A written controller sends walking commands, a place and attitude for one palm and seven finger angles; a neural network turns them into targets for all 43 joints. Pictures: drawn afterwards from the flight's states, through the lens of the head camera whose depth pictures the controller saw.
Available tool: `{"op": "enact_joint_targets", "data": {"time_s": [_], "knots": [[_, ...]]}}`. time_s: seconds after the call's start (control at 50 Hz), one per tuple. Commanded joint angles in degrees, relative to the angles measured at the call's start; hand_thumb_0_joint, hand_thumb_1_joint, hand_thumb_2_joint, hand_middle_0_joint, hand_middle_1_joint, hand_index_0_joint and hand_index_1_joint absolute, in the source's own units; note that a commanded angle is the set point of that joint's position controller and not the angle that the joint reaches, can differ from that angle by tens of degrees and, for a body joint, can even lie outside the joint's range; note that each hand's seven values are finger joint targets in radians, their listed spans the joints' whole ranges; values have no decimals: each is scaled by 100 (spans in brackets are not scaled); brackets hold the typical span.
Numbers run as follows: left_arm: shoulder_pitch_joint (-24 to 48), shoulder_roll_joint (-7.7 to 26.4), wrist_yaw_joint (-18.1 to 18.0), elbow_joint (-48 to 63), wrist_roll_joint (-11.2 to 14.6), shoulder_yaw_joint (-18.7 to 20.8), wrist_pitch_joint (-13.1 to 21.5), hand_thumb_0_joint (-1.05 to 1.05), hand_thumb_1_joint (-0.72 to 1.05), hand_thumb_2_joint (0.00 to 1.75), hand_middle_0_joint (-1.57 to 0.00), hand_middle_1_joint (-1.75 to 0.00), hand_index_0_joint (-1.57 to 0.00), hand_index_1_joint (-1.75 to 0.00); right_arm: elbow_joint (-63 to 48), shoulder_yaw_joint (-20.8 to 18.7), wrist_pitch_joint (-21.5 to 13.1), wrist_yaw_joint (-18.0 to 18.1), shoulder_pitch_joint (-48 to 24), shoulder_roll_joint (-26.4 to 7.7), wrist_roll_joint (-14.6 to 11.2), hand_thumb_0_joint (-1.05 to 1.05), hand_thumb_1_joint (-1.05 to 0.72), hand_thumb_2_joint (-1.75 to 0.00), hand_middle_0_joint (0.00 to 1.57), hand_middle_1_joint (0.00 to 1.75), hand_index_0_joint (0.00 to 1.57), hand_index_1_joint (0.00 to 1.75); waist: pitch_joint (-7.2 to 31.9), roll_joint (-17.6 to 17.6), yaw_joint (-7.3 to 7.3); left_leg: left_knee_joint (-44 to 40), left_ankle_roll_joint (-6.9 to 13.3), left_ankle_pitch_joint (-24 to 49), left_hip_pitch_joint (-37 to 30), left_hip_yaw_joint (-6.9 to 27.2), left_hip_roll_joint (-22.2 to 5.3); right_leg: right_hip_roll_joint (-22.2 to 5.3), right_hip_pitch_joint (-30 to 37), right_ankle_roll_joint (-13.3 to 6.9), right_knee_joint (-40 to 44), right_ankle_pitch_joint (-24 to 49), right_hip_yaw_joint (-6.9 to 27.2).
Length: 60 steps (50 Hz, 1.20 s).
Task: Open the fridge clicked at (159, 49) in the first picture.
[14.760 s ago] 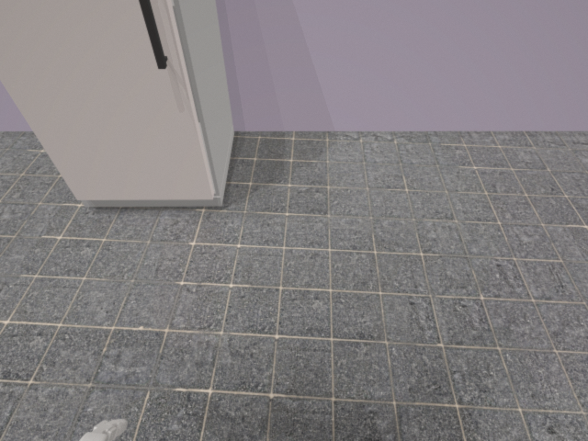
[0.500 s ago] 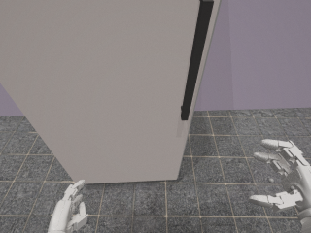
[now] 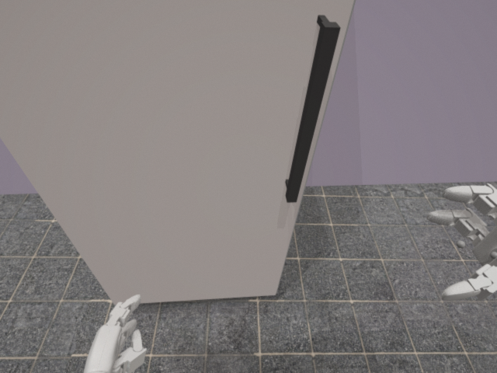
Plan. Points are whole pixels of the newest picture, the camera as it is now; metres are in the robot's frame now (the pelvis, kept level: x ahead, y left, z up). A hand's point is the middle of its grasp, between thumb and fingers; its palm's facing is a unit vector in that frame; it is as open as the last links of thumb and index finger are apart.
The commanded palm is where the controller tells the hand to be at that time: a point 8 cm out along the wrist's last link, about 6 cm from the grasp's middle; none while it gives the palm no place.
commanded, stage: raise the hand to about handle height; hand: right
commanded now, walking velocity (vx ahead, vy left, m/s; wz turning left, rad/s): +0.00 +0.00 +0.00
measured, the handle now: (303, 126) +0.51 -0.08 +0.15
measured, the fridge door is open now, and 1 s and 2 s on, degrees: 0 0 0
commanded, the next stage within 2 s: move the hooked fingers beside the handle in 0.48 s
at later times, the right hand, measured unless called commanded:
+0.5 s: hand (453, 241) +0.28 -0.27 +0.14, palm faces -0.02 +1.00 -0.07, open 14.0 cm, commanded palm +0.25 -0.32 +0.14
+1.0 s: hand (421, 218) +0.32 -0.24 +0.13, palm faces -0.05 +1.00 -0.04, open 14.0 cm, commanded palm +0.29 -0.29 +0.14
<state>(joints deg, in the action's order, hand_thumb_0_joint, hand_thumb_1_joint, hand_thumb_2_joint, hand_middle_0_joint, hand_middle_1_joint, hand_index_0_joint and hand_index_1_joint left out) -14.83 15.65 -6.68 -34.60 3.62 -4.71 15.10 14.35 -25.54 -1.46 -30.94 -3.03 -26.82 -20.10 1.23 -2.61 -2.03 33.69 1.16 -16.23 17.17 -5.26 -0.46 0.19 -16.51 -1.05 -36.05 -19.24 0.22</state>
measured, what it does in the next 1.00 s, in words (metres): stands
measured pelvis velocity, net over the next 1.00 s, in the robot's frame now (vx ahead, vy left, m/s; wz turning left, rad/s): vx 0.01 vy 0.00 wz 0.02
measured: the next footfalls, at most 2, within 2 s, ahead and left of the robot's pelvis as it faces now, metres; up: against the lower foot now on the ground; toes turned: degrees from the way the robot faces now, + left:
none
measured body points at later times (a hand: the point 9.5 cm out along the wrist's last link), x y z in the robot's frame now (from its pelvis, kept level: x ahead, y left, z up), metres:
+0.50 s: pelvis +0.00 +0.00 +0.00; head +0.00 +0.02 +0.45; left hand +0.18 +0.24 -0.07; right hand +0.27 -0.32 +0.14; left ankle +0.02 +0.11 -0.73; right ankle +0.00 -0.11 -0.73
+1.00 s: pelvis +0.01 +0.00 +0.00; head +0.01 +0.01 +0.45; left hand +0.17 +0.24 -0.07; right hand +0.31 -0.30 +0.14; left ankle +0.02 +0.11 -0.73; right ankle +0.00 -0.11 -0.73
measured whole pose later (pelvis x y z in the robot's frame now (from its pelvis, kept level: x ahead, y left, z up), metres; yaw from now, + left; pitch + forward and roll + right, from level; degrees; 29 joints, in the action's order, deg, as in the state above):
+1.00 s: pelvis +0.01 +0.00 +0.00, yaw +1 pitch +1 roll +0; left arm -14.8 15.0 -6.6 -34.6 3.6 -4.0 13.7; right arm 17.6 -21.8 -0.4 -26.3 -8.7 -23.3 -17.6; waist 1.5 -1.9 -0.5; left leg 32.5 0.9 -15.8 17.3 -3.9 -0.7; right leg 0.5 -15.5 -1.2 -33.3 -18.4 -1.0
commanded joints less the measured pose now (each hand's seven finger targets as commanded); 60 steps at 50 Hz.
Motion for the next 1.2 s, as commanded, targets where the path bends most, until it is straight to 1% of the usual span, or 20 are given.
{"op": "enact_joint_targets", "data": {"time_s": [0.0,0.04,0.18,0.3,0.34,0.56,0.62,0.7,0.72,0.78,0.84,0.9,0.92,0.98,1.0,1.02,1.06,1.1,1.14,1.18], "knots": [[539,755,-42,936,27,336,327,0,90,90,-20,-30,-20,-30,-802,-552,-237,-65,-1379,-1479,-179,0,50,-30,30,120,30,120,865,-60,46,-561,28,785,-360,300,45,10,188,-80,665,1073,238],[538,788,14,947,28,349,304,0,90,90,-20,-30,-20,-30,-607,-536,-163,-135,-1190,-1441,-201,0,50,-30,30,120,30,120,802,103,22,-556,18,863,-386,369,16,8,56,-86,626,1114,196],[566,756,27,1043,5,391,346,0,90,90,-20,-30,-20,-30,-1346,-853,-318,77,-1378,-1739,-174,0,50,-30,30,120,30,120,1231,-220,-43,-489,36,1073,-566,339,18,22,317,-91,627,1362,170],[537,756,-36,940,12,393,345,0,90,90,-20,-30,-20,-30,-1207,-701,-360,129,-1451,-1579,-127,0,50,-30,30,120,30,120,931,-332,26,-549,32,1012,-407,325,21,10,337,-90,697,1249,162],[520,767,-41,919,16,385,311,0,90,90,-20,-30,-20,-30,-1057,-597,-290,79,-1440,-1517,-112,0,50,-30,30,120,30,120,817,-125,59,-585,16,967,-372,343,32,-3,274,-100,700,1189,152],[592,748,-47,948,22,360,294,0,90,90,-20,-30,-20,-30,-1059,-638,-291,21,-1498,-1571,-156,0,50,-30,30,120,30,120,938,-138,48,-591,19,861,-383,358,29,14,287,-98,676,1107,188],[555,749,-78,893,21,349,266,0,90,90,-20,-30,-20,-30,-1009,-280,-302,26,-1954,-1342,-123,0,50,-30,30,120,30,120,840,-69,158,-595,16,820,-252,344,43,-8,309,-98,661,1070,194],[548,736,-120,879,37,355,286,0,90,90,-20,-30,-20,-30,-1030,-71,-348,148,-2366,-1210,-6,0,50,-30,30,120,30,120,1003,-286,197,-541,38,796,-204,267,41,-1,466,-80,718,1076,262],[525,735,-108,865,17,357,277,0,90,90,-20,-30,-20,-30,-1019,-107,-348,186,-2253,-1257,-1,0,50,-30,30,120,30,120,1062,-121,157,-549,41,900,-304,299,39,-22,456,-93,686,1181,231],[542,701,-85,879,17,346,272,0,90,90,-20,-30,-20,-30,-1016,-40,-315,306,-2181,-1115,62,0,50,-30,30,120,30,120,1160,-290,111,-488,57,1044,-334,240,24,-14,509,-60,735,1320,246],[509,739,-64,843,4,370,210,0,90,90,-20,-30,-20,-30,-717,-361,-240,437,-1991,-1359,77,0,50,-30,30,120,30,120,1067,153,42,-515,43,1088,-451,257,15,-29,291,-72,762,1343,207],[564,704,-49,889,11,370,186,0,90,90,-20,-30,-20,-30,-909,-281,-257,515,-2236,-1272,122,0,50,-30,30,120,30,120,1199,-296,51,-469,61,1211,-469,250,-14,-17,403,-38,764,1472,172],[556,701,-27,924,-12,364,179,0,90,90,-20,-30,-20,-30,-943,-267,-259,531,-2127,-1248,103,0,50,-30,30,120,30,120,1253,-29,10,-449,66,1350,-590,260,0,-32,380,-55,733,1607,168],[550,674,-24,926,5,382,184,0,90,90,-20,-30,-20,-30,-1110,-51,-315,557,-2212,-981,116,0,50,-30,30,120,30,120,1360,-325,61,-408,59,1443,-494,240,-2,-33,530,-30,728,1716,151],[529,669,-29,901,6,382,187,0,90,90,-20,-30,-20,-30,-996,31,-294,571,-2221,-868,115,0,50,-30,30,120,30,120,1239,-302,92,-429,57,1395,-393,239,5,-34,524,-34,721,1642,150],[468,706,-30,843,7,390,156,0,90,90,-20,-30,-20,-30,-814,94,-266,566,-2278,-860,114,0,50,-30,30,120,30,120,1116,137,151,-478,38,1323,-370,242,20,-54,414,-63,709,1514,138],[422,761,-74,758,38,409,100,0,90,90,-20,-30,-20,-30,-510,123,-206,589,-2612,-931,189,0,50,-30,30,120,30,120,897,94,247,-533,16,998,-163,268,5,-35,241,-71,745,1164,132],[430,736,-101,765,41,404,106,0,90,90,-20,-30,-20,-30,-575,377,-238,632,-3054,-754,246,0,50,-30,30,120,30,120,1010,-101,305,-522,33,803,-51,255,-9,-31,384,-65,761,1040,190],[426,753,-108,762,19,416,90,0,90,90,-20,-30,-20,-30,-670,160,-316,707,-3231,-1045,277,0,50,-30,30,120,30,120,1325,-68,243,-477,53,1004,-305,312,-25,-26,431,-75,714,1252,180],[397,724,-114,743,11,408,66,0,90,90,-20,-30,-20,-30,-603,180,-376,757,-3316,-1010,296,0,50,-30,30,120,30,120,1487,-78,248,-443,52,1166,-376,306,-27,-19,491,-68,689,1387,172]]}}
